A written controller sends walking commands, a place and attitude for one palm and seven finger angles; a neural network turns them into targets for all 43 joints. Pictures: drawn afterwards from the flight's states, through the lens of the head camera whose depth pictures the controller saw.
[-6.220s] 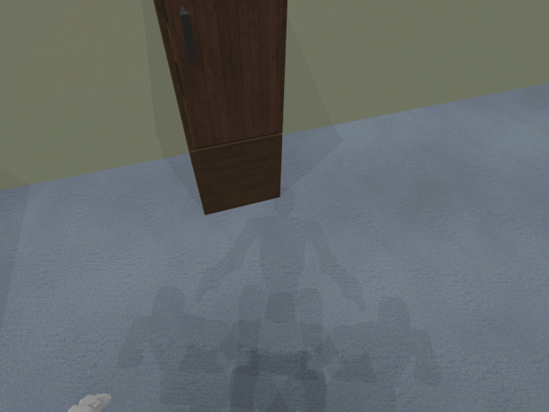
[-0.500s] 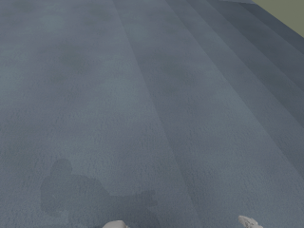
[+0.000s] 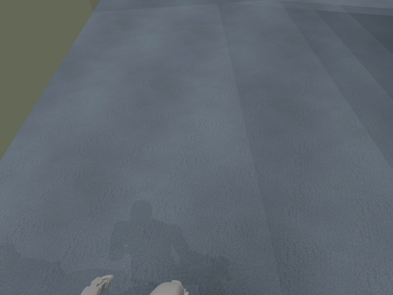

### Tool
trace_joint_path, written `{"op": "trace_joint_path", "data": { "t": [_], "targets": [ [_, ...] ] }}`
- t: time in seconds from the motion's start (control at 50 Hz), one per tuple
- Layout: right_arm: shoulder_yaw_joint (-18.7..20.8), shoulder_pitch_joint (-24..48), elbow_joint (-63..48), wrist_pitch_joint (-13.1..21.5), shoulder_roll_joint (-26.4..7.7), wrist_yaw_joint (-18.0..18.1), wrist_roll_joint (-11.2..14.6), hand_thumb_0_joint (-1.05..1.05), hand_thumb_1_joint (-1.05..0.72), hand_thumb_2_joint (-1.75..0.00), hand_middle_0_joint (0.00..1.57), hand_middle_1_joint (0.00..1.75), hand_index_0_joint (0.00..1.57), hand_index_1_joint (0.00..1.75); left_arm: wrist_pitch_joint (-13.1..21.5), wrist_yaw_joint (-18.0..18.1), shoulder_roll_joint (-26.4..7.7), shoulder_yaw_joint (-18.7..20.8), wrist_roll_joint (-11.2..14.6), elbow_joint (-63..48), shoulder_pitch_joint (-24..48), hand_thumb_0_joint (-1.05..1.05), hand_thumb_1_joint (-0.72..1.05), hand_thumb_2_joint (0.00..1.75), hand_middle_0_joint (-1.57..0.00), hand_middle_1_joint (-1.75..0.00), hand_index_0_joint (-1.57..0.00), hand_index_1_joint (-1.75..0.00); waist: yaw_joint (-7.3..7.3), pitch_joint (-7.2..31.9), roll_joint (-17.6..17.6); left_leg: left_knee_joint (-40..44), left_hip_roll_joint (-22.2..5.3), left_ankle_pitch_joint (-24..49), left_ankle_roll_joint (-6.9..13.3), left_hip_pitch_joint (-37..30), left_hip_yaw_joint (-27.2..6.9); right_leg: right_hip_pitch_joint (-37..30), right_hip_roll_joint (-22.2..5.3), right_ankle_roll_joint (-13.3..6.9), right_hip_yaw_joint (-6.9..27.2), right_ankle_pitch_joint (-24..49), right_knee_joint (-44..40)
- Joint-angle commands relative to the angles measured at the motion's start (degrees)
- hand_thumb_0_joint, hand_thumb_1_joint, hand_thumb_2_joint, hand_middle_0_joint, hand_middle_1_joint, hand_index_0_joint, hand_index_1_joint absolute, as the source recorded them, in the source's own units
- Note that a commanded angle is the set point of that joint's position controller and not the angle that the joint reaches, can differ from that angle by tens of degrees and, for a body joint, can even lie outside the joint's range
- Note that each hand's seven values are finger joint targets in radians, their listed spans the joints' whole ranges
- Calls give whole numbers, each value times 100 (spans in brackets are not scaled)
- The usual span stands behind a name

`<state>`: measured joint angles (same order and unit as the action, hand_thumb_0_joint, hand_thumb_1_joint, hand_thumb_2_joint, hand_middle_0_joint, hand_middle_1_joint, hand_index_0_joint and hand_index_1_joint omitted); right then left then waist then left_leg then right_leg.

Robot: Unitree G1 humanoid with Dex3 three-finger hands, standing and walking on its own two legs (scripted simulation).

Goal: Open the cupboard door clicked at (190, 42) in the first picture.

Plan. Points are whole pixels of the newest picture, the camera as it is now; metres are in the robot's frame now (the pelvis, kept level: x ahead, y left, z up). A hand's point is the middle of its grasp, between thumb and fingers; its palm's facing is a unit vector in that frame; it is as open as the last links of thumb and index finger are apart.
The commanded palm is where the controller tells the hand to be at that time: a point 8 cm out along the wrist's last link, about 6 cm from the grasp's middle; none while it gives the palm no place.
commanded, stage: turn to face it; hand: left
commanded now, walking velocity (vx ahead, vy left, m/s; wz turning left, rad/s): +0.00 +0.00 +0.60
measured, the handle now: out of the picture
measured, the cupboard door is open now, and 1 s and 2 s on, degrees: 0 0 0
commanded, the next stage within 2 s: none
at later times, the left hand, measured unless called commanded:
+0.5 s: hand out of the picture -0.05 +0.27 -0.17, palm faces +0.35 -0.90 -0.26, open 7.4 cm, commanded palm none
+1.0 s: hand out of the picture -0.06 +0.20 -0.13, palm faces +0.57 -0.77 -0.28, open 7.4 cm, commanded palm none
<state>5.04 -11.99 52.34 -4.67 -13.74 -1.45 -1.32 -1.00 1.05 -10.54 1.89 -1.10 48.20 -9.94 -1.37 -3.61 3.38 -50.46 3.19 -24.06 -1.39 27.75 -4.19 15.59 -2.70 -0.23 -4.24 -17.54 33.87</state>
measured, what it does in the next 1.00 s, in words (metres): steps on the spot, turning left: left foot, then right foot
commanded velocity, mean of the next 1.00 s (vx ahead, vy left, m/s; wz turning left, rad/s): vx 0.00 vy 0.00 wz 0.60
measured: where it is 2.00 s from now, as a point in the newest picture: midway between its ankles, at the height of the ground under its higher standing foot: outside the picture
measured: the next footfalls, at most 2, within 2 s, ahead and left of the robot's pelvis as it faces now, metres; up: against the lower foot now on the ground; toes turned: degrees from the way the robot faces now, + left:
left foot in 0.36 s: -0.02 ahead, +0.15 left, +0.00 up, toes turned +20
right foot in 0.78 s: +0.07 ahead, -0.08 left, +0.00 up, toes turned +26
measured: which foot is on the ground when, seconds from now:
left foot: up 0.00-0.34, down 0.36-0.78, up 0.80-1.00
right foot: down 0.00-0.34, up 0.36-0.76, down 0.78-1.00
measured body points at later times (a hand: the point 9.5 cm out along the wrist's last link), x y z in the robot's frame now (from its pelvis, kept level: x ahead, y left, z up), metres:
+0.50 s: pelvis -0.03 +0.03 +0.00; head +0.00 +0.07 +0.45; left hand -0.07 +0.32 -0.15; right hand +0.15 -0.18 -0.12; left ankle -0.06 +0.13 -0.73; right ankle +0.00 -0.12 -0.66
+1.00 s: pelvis -0.03 -0.02 +0.01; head +0.01 -0.03 +0.46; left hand -0.09 +0.24 -0.11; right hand +0.17 -0.20 -0.15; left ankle -0.13 +0.10 -0.64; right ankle +0.03 -0.09 -0.73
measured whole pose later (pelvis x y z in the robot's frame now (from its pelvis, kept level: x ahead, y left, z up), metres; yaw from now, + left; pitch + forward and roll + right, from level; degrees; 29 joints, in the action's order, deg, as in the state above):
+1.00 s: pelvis -0.03 -0.02 +0.01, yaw +37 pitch -1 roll +2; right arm 5.3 -12.5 53.9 -5.3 -15.5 -2.1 -1.4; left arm -0.7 1.3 -10.1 1.2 -1.3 49.2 -11.0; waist -1.7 -4.2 2.1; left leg -66.0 -0.6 -21.5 -4.0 28.4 -0.8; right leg 11.9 -5.2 -1.3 -9.5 -15.8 29.1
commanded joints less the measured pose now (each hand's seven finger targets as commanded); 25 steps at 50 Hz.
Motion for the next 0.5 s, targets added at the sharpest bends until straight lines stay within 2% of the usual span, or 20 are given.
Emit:
{"op": "trace_joint_path", "data": {
  "t": [0.0, 0.04, 0.08, 0.14, 0.18, 0.22, 0.24, 0.26, 0.28, 0.3, 0.32, 0.34, 0.36, 0.38, 0.4, 0.42, 0.44, 0.48],
  "targets": [
    [182, 126, -428, 136, -554, -68, -20, 0, -90, -90, 20, 30, 20, 30, 147, 109, -1059, 277, -17, -487, 296, 0, 90, 90, -20, -30, -20, -30, -76, 84, -1195, -1999, -443, 272, -194, 642, 232, -202, -1580, -519, 833, 936, -1718],
    [146, 137, -382, 118, -494, -82, 4, 0, -90, -90, 20, 30, 20, 30, 163, 113, -1071, 266, -26, -398, 51, 0, 90, 90, -20, -30, -20, -30, 39, 193, -1359, -1737, -478, 288, -289, 574, 410, -530, -1536, -514, 467, 1378, -1607],
    [126, 319, -390, 93, -457, -89, 12, 0, -90, -90, 20, 30, 20, 30, 142, 110, -1161, 290, -39, -284, -170, 0, 90, 90, -20, -30, -20, -30, 164, 136, -1356, -1361, -507, 213, -329, 464, 558, -643, -1610, -529, 297, 1380, -1622],
    [73, 662, -458, 108, -441, -88, 27, 0, -90, -90, 20, 30, 20, 30, 111, 95, -1330, 330, -63, -135, -468, 0, 90, 90, -20, -30, -20, -30, 361, 184, -1428, -578, -535, -68, -332, 245, 755, -836, -1787, -630, 224, 1633, -1537],
    [35, 748, -496, 142, -415, -86, 52, 0, -90, -90, 20, 30, 20, 30, 94, 87, -1440, 371, -81, -75, -521, 0, 90, 90, -20, -30, -20, -30, 402, 292, -1507, -19, -541, -216, -297, 10, 873, -961, -1896, -668, 141, 1924, -1388],
    [1, 692, -508, 192, -417, -68, 73, 0, -90, -90, 20, 30, 20, 30, 71, 78, -1525, 417, -84, -37, -511, 0, 90, 90, -20, -30, -20, -30, 421, 464, -1644, 489, -516, -285, -233, -315, 1002, -1009, -1991, -677, 47, 2236, -1166],
    [-7, 550, -490, 223, -423, -55, 82, 0, -90, -90, 20, 30, 20, 30, 61, 72, -1554, 431, -82, -21, -466, 0, 90, 90, -20, -30, -20, -30, 346, 585, -1642, 867, -493, -179, -205, -497, 1061, -1073, -1994, -620, -57, 2378, -976],
    [-3, 464, -488, 242, -448, -45, 79, 0, -90, -90, 20, 30, 20, 30, 40, 54, -1520, 427, -70, 13, -478, 0, 90, 90, -20, -30, -20, -30, 313, 621, -1548, 1358, -433, 75, -175, -778, 1137, -1007, -1933, -485, -199, 2425, -733],
    [9, 248, -454, 274, -522, -36, 62, 0, -90, -90, 20, 30, 20, 30, 18, 37, -1505, 446, -32, 21, -457, 0, 90, 90, -20, -30, -20, -30, 182, 734, -1379, 2032, -417, 625, -121, -1194, 1141, -876, -1829, -275, -442, 2318, -354],
    [75, -21, -388, 324, -797, -34, 52, 0, -90, -90, 20, 30, 20, 30, -18, 15, -1418, 441, 23, -1, -466, 0, 90, 90, -20, -30, -20, -30, 13, 903, -826, 2718, -608, 1417, -17, -2105, 863, -223, -1682, 3, -585, 1875, 373],
    [240, -312, -400, 385, -1479, 0, 14, 0, -90, -90, 20, 30, 20, 30, -46, -30, -1067, 399, 64, -206, -467, 0, 90, 90, -20, -30, -20, -30, -173, 1056, 930, 3011, -2049, 3000, 613, -3062, -1099, 1375, -930, 481, -816, -383, 1647],
    [313, -694, -276, 351, -1824, 38, 36, 0, -90, -90, 20, 30, 20, 30, -58, -36, -874, 274, 7, -463, 6, 0, 90, 90, -20, -30, -20, -30, -399, 972, 1383, 3010, -2864, 4371, 1298, -2995, -1782, 2070, -583, 585, -373, -2158, 2608],
    [290, -823, -164, 371, -1707, 99, 31, 0, -90, -90, 20, 30, 20, 30, -121, 21, -932, 283, -19, -476, 301, 0, 90, 90, -20, -30, -20, -30, -456, 1020, 1105, 2957, -2718, 3891, 1373, -2703, -1708, 2063, -592, 529, 139, -1941, 3102],
    [258, -517, -225, 376, -1558, 166, 11, 0, -90, -90, 20, 30, 20, 30, -100, 11, -886, 320, 13, -396, 419, 0, 90, 90, -20, -30, -20, -30, -368, 750, 1166, 2992, -2419, 3402, 1312, -2358, -1526, 2153, -573, 535, 276, -1565, 3327],
    [184, -106, -343, 375, -1351, 182, 4, 0, -90, -90, 20, 30, 20, 30, -94, -30, -953, 344, 24, -301, 370, 0, 90, 90, -20, -30, -20, -30, -204, 448, 959, 3065, -2078, 3085, 1153, -1934, -1194, 2005, -566, 534, 360, -1091, 3368],
    [125, 208, -426, 393, -1207, 182, -1, 0, -90, -90, 20, 30, 20, 30, -91, -60, -937, 354, 14, -190, 157, 0, 90, 90, -20, -30, -20, -30, -6, 436, 745, 3051, -1810, 3051, 1010, -1868, -888, 1852, -518, 551, 329, -768, 3303],
    [103, 310, -466, 410, -1174, 179, 13, 0, -90, -90, 20, 30, 20, 30, -91, -76, -954, 344, 11, -115, 24, 0, 90, 90, -20, -30, -20, -30, 38, 484, 673, 3039, -1656, 3173, 947, -1898, -730, 1733, -461, 572, 298, -616, 3187],
    [107, 290, -477, 413, -1156, 175, 21, 0, -90, -90, 20, 30, 20, 30, -99, -76, -955, 338, 18, -91, -30, 0, 90, 90, -20, -30, -20, -30, 41, 577, 536, 3071, -1575, 3105, 963, -1941, -704, 1542, -375, 597, 300, -557, 2867]
  ]
}}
